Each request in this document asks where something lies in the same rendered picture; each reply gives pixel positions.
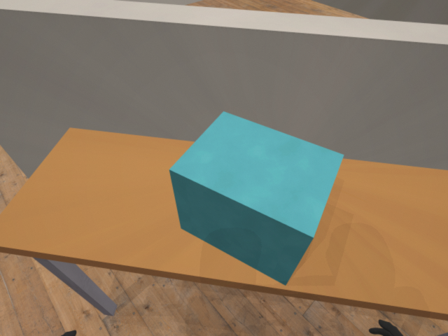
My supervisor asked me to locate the robot right hand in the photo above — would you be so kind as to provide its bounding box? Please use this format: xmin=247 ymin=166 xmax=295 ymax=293
xmin=369 ymin=320 xmax=403 ymax=336

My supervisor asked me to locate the carton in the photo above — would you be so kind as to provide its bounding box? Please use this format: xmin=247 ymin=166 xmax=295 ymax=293
xmin=169 ymin=112 xmax=344 ymax=285

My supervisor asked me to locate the table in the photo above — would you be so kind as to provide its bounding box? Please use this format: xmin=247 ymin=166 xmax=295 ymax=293
xmin=0 ymin=127 xmax=448 ymax=336

